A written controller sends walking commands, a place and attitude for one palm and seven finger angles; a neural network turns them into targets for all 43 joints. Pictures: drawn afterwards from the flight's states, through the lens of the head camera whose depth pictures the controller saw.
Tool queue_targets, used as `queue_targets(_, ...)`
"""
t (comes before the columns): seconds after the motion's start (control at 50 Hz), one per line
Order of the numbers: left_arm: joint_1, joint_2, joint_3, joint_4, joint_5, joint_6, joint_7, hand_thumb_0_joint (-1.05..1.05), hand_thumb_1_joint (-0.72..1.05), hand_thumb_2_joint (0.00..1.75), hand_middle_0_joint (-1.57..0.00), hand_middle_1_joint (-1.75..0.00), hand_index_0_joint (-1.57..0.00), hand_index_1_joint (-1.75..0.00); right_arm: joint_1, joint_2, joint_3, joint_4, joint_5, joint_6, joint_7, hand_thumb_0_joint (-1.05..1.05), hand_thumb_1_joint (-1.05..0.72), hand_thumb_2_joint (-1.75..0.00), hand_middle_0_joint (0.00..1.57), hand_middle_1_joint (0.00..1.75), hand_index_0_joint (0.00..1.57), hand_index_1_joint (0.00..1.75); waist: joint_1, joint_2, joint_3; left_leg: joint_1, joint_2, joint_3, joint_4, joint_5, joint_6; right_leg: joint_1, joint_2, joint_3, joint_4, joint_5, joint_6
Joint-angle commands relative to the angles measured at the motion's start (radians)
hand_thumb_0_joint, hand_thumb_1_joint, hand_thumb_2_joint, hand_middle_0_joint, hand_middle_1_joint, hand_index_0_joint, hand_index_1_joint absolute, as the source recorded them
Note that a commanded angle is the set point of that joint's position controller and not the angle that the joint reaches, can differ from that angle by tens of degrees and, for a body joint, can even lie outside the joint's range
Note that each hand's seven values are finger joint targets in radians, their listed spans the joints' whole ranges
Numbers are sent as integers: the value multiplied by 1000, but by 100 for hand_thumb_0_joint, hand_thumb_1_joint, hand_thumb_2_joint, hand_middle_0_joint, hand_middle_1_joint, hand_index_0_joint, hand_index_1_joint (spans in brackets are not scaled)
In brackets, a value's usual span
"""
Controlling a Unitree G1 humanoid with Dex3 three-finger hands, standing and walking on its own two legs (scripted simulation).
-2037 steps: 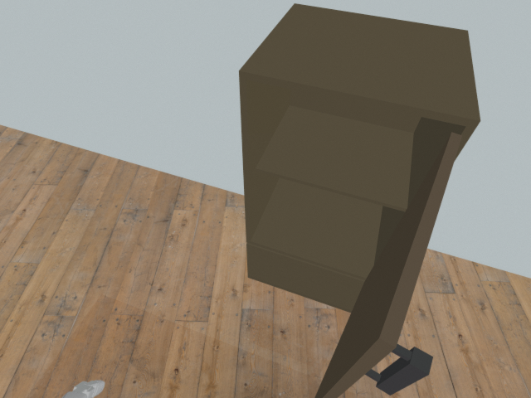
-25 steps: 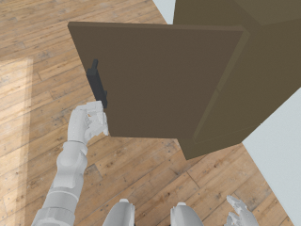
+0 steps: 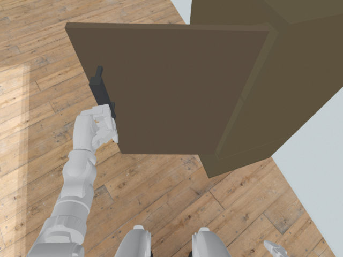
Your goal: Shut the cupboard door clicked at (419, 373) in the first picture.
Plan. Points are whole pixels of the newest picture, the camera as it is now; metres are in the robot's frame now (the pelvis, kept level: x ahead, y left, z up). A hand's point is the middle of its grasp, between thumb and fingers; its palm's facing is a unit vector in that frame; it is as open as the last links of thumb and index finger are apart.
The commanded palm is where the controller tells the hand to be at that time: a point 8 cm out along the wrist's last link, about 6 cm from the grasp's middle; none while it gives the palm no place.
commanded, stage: bring the fist close to the handle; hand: left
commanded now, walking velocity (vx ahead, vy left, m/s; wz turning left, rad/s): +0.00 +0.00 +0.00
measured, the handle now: (105, 95) +0.50 +0.18 +0.04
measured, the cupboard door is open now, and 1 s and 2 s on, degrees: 71 59 45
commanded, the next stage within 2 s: push the door shut along its arc in 0.02 s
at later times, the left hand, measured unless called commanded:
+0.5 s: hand (117, 114) +0.44 +0.14 +0.04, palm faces -0.09 -1.00 -0.03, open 3.2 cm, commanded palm +0.43 +0.18 +0.05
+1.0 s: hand (131, 96) +0.50 +0.11 +0.05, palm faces -0.23 -0.97 -0.05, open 3.2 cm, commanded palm +0.49 +0.16 +0.05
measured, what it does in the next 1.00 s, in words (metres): stands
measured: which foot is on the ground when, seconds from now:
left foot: down 0.00-1.00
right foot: down 0.00-1.00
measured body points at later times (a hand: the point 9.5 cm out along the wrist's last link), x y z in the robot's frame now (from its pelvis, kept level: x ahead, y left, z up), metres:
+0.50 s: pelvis -0.01 +0.01 -0.01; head +0.10 +0.01 +0.43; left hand +0.44 +0.19 +0.05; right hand +0.08 -0.26 -0.13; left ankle +0.04 +0.12 -0.64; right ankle +0.02 -0.11 -0.64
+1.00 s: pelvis -0.01 +0.01 -0.02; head +0.13 +0.01 +0.40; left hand +0.50 +0.16 +0.05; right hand +0.01 -0.26 -0.14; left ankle +0.04 +0.12 -0.64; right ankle +0.02 -0.11 -0.64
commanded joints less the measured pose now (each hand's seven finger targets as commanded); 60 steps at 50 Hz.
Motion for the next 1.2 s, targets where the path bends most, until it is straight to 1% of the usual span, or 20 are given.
queue_targets(0.0,-348,137,30,-183,-5,-74,-1,0,90,90,-130,-150,-130,-150,25,-135,-48,-106,7,-36,-10,0,-90,-90,20,30,20,30,-22,-34,-358,227,-26,-27,-150,173,14,189,13,30,-180,231,-2)
queue_targets(0.1,-364,117,17,-185,1,-77,10,0,90,90,-130,-150,-130,-150,24,-135,-49,-110,4,-39,-7,0,-90,-90,20,30,20,30,-13,11,-405,270,-25,-33,-149,205,10,176,14,21,-163,251,-7)
queue_targets(0.14,-381,156,34,-164,11,-76,7,0,90,90,-130,-150,-130,-150,34,-142,-49,-107,4,-35,-10,0,-90,-90,20,30,20,30,-27,-25,-401,257,-23,-37,-141,214,14,179,17,24,-160,267,-5)
queue_targets(0.16,-436,144,16,-165,15,-78,2,0,90,90,-130,-150,-130,-150,29,-138,-47,-100,4,-35,-10,0,-90,-90,20,30,20,30,-41,-3,-399,254,-23,-35,-135,206,15,164,13,27,-158,266,-2)
queue_targets(0.22,-525,181,41,-71,19,-71,-12,0,90,90,-130,-150,-130,-150,33,-141,-41,-88,7,-30,-16,0,-90,-90,20,30,20,30,-57,-31,-340,202,-26,-36,-134,142,18,146,13,36,-173,206,0)
queue_targets(0.24,-570,218,64,-72,21,-76,-18,0,90,90,-130,-150,-130,-150,41,-146,-41,-85,4,-32,-20,0,-90,-90,20,30,20,30,-55,-23,-367,201,-27,-39,-126,145,19,151,14,38,-164,205,-2)
queue_targets(0.3,-598,173,31,-29,12,-77,-48,0,90,90,-130,-150,-130,-150,45,-143,-40,-84,7,-36,-16,0,-90,-90,20,30,20,30,-56,28,-414,255,-26,-48,-122,190,12,125,15,26,-147,237,-9)
queue_targets(0.34,-618,209,59,12,10,-73,-66,0,90,90,-130,-150,-130,-150,67,-152,-42,-78,5,-36,-15,0,-90,-90,20,30,20,30,-56,32,-442,260,-24,-55,-110,227,12,119,19,23,-129,263,-11)
queue_targets(0.4,-697,178,19,48,10,-70,-93,0,90,90,-130,-150,-130,-150,74,-152,-44,-70,9,-31,-12,0,-90,-90,20,30,20,30,-85,18,-427,257,-21,-60,-103,204,14,79,18,22,-134,238,-7)
queue_targets(0.5,-809,187,13,94,16,-70,-113,0,90,90,-130,-150,-130,-150,105,-163,-48,-50,7,-28,-8,0,-90,-90,20,30,20,30,-99,50,-454,283,-18,-78,-92,219,14,26,19,15,-119,223,-12)
queue_targets(0.56,-849,252,58,148,22,-61,-118,0,90,90,-130,-150,-130,-150,123,-174,-46,-41,6,-22,-10,0,-90,-90,20,30,20,30,-109,30,-455,254,-17,-82,-84,215,17,20,20,15,-113,217,-13)
queue_targets(0.66,-856,313,105,155,28,-61,-141,0,90,90,-130,-150,-130,-150,145,-175,-46,-48,2,-13,-2,0,-90,-90,20,30,20,30,-93,53,-526,252,-19,-75,-69,266,19,63,23,23,-97,266,-15)
queue_targets(0.7,-878,265,59,173,30,-53,-156,0,90,90,-130,-150,-130,-150,151,-170,-45,-46,3,-8,3,0,-90,-90,20,30,20,30,-111,65,-501,264,-15,-80,-69,267,18,29,25,17,-99,258,-14)
queue_targets(0.82,-943,359,129,254,36,-23,-160,0,90,90,-130,-150,-130,-150,176,-181,-39,-42,3,0,3,0,-90,-90,20,30,20,30,-131,22,-452,157,-16,-68,-52,203,29,40,30,32,-109,219,-10)
queue_targets(0.86,-983,384,135,233,45,-34,-170,0,90,90,-130,-150,-130,-150,184,-183,-37,-41,0,-3,4,0,-90,-90,20,30,20,30,-132,55,-504,181,-16,-74,-41,229,29,33,30,32,-93,235,-12)
queue_targets(0.94,-1034,344,87,249,46,-26,-201,0,90,90,-130,-150,-130,-150,201,-183,-37,-41,1,-4,6,0,-90,-90,20,30,20,30,-160,79,-511,211,-12,-84,-27,247,30,-18,35,25,-85,235,-15)
queue_targets(0.98,-1070,392,118,273,45,-9,-207,0,90,90,-130,-150,-130,-150,209,-193,-36,-28,0,-3,5,0,-90,-90,20,30,20,30,-169,79,-501,191,-6,-86,-18,229,30,-29,35,27,-90,217,-13)
queue_targets(1.04,-1124,366,90,269,45,6,-219,0,90,90,-130,-150,-130,-150,218,-190,-33,-33,-1,-7,4,0,-90,-90,20,30,20,30,-183,96,-523,199,-9,-88,-6,240,34,-52,38,23,-80,216,-14)
queue_targets(1.1,-1161,408,109,327,58,32,-219,0,90,90,-130,-150,-130,-150,226,-194,-25,-22,-2,-8,3,0,-90,-90,20,30,20,30,-197,82,-494,145,-7,-86,8,215,37,-58,41,29,-82,196,-12)
queue_targets(1.18,-1208,474,146,331,76,44,-223,0,90,90,-130,-150,-130,-150,240,-198,-21,-22,-8,-15,2,0,-90,-90,20,30,20,30,-194,123,-544,138,-4,-87,31,233,38,-63,43,31,-64,201,-16)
